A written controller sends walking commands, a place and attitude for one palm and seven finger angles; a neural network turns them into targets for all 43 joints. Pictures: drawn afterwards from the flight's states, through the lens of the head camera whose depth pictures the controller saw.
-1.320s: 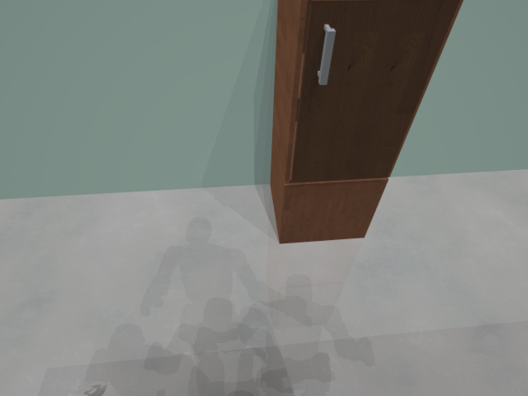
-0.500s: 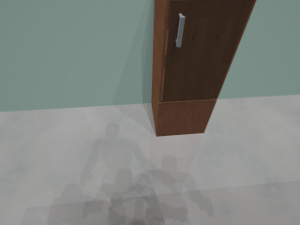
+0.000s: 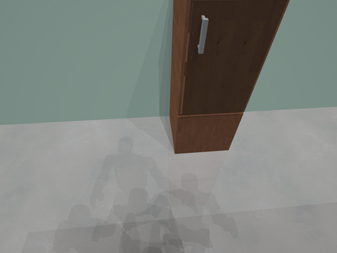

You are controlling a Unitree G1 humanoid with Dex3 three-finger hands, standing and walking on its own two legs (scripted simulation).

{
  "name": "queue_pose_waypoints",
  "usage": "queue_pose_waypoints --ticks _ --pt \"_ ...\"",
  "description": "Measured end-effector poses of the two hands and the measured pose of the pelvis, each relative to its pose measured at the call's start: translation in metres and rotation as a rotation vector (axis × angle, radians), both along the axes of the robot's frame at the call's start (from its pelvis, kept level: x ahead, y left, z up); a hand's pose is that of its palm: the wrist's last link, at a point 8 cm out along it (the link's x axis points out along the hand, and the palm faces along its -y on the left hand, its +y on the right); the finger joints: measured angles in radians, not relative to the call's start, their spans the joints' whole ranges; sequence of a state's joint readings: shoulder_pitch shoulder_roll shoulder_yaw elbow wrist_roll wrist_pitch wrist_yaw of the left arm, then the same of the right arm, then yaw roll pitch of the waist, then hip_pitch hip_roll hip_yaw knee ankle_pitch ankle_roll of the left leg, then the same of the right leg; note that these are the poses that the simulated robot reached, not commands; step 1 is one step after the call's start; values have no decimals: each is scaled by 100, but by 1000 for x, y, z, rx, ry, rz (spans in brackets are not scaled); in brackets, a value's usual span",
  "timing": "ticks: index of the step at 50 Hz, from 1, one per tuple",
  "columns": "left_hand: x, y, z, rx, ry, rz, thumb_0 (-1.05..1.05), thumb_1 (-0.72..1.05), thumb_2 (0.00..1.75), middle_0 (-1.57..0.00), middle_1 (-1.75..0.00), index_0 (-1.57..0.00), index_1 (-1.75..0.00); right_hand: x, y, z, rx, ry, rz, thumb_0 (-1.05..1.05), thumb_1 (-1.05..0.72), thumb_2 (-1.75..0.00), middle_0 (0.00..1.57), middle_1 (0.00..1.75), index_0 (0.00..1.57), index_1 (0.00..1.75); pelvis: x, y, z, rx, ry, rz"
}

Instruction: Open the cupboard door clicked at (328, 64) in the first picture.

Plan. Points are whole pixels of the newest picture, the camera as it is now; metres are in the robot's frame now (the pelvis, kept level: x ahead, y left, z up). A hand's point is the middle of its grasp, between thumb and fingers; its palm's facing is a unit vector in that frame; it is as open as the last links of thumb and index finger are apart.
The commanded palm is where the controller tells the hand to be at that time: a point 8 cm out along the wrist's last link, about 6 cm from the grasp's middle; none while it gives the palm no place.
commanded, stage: look at it before walking up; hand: left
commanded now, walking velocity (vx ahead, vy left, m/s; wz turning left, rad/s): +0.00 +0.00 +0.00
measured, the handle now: (202, 34) +0.88 -0.08 +0.12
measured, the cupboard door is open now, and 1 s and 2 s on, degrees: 0 0 0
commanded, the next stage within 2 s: walk to a spot facing it in 0.12 s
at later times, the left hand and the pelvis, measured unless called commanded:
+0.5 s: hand out of the picture +0.06 +0.22 -0.17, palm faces -0.09 -0.95 -0.30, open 7.4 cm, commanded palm none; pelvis -0.01 -0.01 -0.01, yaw -6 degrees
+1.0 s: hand out of the picture +0.07 +0.16 -0.17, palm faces -0.26 -0.93 -0.25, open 7.4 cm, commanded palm none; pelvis -0.03 -0.02 +0.00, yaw -21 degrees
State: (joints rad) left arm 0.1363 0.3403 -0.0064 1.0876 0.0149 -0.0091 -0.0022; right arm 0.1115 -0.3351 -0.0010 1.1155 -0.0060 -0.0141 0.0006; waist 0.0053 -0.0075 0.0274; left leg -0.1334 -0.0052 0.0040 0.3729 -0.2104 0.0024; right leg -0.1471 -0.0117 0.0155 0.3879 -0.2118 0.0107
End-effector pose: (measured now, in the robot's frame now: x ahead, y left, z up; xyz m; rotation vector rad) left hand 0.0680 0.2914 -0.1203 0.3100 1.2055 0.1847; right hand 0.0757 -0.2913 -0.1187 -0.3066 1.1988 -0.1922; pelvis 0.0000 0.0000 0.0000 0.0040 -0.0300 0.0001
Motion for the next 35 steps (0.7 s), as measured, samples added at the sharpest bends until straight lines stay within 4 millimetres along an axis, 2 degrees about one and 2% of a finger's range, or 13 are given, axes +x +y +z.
queue_pose_waypoints --ticks 15,19,23,27,32,35 --pt "-1 2 1 6 13 9 1 90 90 -21 -30 -20 -30 9 0 1 -3 -8 4 0 -91 -89 21 30 20 30 4 0 0 0 -1 -7" --pt "-3 -3 -4 4 35 3 1 90 90 -20 -30 -20 -30 5 5 -3 4 -27 -27 0 -91 -89 21 30 20 30 1 0 -3 3 2 -41" --pt "-7 -16 -14 -20 69 -25 1 91 90 -20 -30 -20 -30 -10 13 -13 35 -34 -75 0 -91 -89 21 30 20 30 -5 -2 -8 13 4 -82" --pt "-10 -36 -22 -40 96 -57 1 91 90 -20 -30 -20 -30 -33 17 -28 80 -24 -132 0 -91 -89 21 30 20 30 -12 -10 -16 35 -4 -139" --pt "-14 -65 -28 -40 93 -97 1 91 90 -20 -30 -20 -30 -62 6 -55 129 1 -204 0 -91 -89 21 30 20 30 -19 -27 -30 30 -6 -194" --pt "-22 -79 -24 -44 91 -95 1 91 90 -20 -30 -20 -30 -75 1 -54 138 31 -233 1 -91 -89 21 30 20 30 -24 -32 -25 24 0 -202"
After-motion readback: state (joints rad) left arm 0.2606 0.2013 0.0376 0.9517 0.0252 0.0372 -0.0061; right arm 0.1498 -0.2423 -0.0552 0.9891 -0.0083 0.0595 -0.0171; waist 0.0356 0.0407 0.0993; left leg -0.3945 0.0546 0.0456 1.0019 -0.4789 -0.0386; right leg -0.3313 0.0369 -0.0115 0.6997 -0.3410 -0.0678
